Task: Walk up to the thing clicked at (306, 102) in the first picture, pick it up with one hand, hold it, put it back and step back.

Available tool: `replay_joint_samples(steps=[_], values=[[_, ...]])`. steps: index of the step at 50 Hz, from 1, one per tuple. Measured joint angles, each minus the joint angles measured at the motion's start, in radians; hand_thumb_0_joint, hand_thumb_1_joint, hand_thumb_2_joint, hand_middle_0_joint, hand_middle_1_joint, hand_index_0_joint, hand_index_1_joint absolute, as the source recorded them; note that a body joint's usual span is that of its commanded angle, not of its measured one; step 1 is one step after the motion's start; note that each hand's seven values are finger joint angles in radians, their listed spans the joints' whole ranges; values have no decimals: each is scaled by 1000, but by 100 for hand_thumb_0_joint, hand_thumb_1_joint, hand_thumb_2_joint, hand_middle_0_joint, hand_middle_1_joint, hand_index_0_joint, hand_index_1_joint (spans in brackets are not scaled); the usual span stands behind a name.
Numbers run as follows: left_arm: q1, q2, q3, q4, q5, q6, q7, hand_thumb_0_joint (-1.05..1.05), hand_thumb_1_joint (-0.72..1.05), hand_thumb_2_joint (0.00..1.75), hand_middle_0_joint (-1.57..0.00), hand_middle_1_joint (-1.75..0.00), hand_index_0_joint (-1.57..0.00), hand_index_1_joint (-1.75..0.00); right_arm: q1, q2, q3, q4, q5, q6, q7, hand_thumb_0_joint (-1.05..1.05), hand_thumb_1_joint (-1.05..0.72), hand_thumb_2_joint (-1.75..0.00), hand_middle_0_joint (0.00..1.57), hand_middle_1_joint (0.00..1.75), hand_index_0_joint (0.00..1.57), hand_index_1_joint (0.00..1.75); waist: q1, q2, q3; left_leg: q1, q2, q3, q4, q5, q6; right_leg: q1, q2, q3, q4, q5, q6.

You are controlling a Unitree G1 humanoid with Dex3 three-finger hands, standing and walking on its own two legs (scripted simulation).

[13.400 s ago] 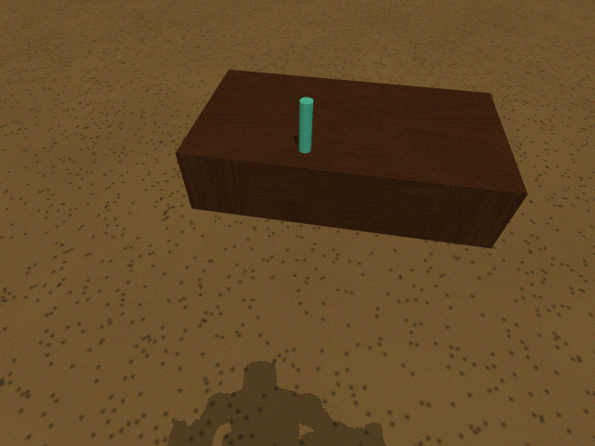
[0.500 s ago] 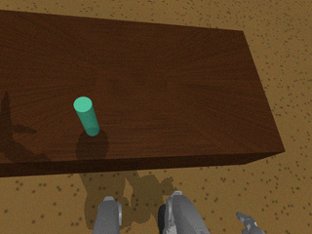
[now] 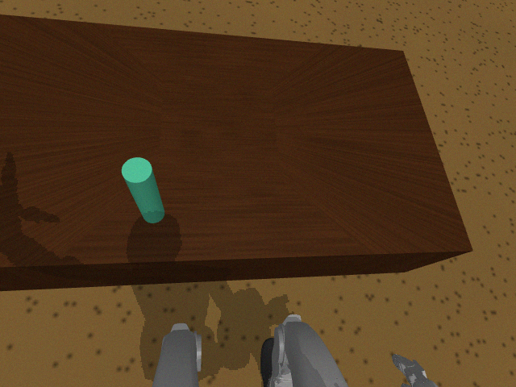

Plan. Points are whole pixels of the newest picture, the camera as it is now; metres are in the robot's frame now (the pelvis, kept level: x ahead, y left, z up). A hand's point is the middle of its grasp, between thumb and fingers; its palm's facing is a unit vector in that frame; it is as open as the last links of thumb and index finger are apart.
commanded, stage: go down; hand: left
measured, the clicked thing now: (146, 194) +0.49 +0.20 -0.22
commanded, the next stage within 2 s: approach in 1.28 s
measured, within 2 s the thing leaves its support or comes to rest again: neither
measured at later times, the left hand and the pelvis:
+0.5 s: hand out of the picture +0.41 +0.41 +0.07, palm faces +0.22 -0.97 +0.01, open 17.2 cm; pelvis +0.00 +0.00 +0.00, yaw +0 degrees
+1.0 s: hand out of the picture +0.42 +0.41 +0.07, palm faces +0.22 -0.97 +0.02, open 17.1 cm; pelvis +0.00 +0.01 +0.00, yaw +0 degrees
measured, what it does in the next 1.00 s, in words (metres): stands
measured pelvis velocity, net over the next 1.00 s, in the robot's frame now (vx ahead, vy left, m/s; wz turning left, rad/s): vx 0.00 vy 0.01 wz -0.01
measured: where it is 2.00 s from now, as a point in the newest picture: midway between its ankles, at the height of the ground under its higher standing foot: outside the picture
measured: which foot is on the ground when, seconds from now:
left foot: down 0.00-1.00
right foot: down 0.00-1.00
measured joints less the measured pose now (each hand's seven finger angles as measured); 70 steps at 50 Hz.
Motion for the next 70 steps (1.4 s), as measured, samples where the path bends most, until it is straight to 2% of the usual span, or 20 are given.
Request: replay_joint_samples(steps=[7,14,28,33,38,46,54,64,70], values=[[-32,17,2,14,-9,-4,-4,-1,-44,4,-5,-4,-5,-4,-11,-1,5,-1,4,-6,-5,0,-91,-90,21,30,21,30,-7,-4,2,-17,1,-3,13,-2,-1,-17,1,-2,13,-1,-1],[-37,34,23,8,-9,4,-8,-1,-45,4,-5,-4,-5,-4,-8,0,12,-10,3,-3,-4,0,-91,-90,21,30,21,30,-14,0,7,-25,1,-3,18,-4,-2,-25,2,-2,17,-4,-1],[-10,18,21,-1,-16,13,-3,-1,-44,4,-5,-4,-5,-4,0,4,9,-6,5,-2,-4,0,-91,-90,21,30,21,30,-7,5,-4,-12,2,1,9,-9,3,-11,2,2,4,-6,4],[-12,3,7,-6,-17,4,-2,-1,-44,4,-4,-4,-5,-4,-3,3,6,0,3,-3,-1,0,-91,-90,21,30,21,30,0,2,-3,-15,-1,-1,12,-9,4,-13,1,1,6,-6,4],[-24,2,17,-14,-13,-1,5,-1,-44,4,-4,-4,-5,-4,-10,5,8,-2,1,-1,-3,0,-91,-90,21,30,21,30,-4,-3,2,-19,-2,-3,18,-11,5,-15,0,-1,10,-7,5],[-23,13,7,-10,-5,8,5,-1,-44,4,-5,-4,-5,-4,-10,4,8,-10,-1,-1,-2,0,-91,-90,21,30,21,30,-11,2,-5,-20,-1,-3,16,-11,6,-14,1,0,4,-5,5],[-27,9,13,2,-19,0,5,-1,-44,4,-4,-4,-5,-4,-6,2,10,-9,1,-1,1,0,-91,-90,21,30,21,30,-4,7,-1,-25,-3,3,20,-11,8,-23,-1,6,12,-6,8],[-74,32,17,15,2,4,8,-1,-47,4,-4,-5,-5,-4,-12,5,18,-14,-3,2,4,0,-91,-90,21,30,21,30,-18,0,10,-45,-3,-4,31,-7,2,-43,0,0,27,-5,3],[-63,50,28,19,11,16,8,-1,-48,4,-4,-5,-5,-5,-6,2,19,-19,-1,5,3,0,-91,-90,21,30,21,30,-27,5,3,-40,1,-6,27,-7,-1,-38,4,-1,22,-4,1]])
